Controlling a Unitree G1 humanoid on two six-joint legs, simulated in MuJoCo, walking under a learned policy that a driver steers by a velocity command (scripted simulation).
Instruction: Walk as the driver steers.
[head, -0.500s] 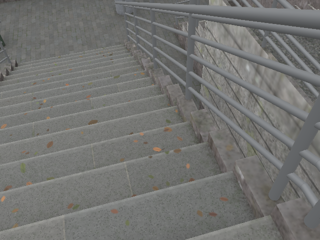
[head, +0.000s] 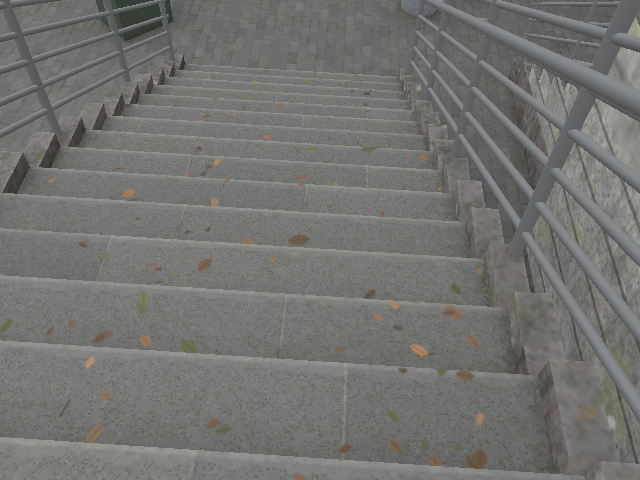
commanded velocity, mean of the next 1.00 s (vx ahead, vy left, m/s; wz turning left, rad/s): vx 0.50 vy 0.00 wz -0.05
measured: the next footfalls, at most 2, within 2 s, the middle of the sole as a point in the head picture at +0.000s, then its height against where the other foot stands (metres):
right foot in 0.54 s outside the picture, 0.16 m lower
left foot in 1.08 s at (283, 400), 0.16 m lower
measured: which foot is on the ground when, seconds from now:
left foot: down 0.00-0.54, up 0.56-1.00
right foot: up 0.00-0.52, down 0.54-1.00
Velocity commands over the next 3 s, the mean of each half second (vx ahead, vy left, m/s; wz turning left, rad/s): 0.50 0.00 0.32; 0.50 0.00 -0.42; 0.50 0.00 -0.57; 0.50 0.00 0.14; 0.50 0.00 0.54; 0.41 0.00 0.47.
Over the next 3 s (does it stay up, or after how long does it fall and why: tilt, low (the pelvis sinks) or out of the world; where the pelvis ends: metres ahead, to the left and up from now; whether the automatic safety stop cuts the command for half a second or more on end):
stays up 1.53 -0.19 -0.76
